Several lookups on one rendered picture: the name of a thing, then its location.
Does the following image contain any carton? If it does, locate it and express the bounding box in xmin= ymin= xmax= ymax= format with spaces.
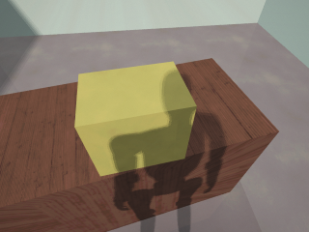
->
xmin=74 ymin=61 xmax=197 ymax=177

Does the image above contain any pedestal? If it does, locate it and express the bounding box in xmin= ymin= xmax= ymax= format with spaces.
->
xmin=0 ymin=58 xmax=279 ymax=232

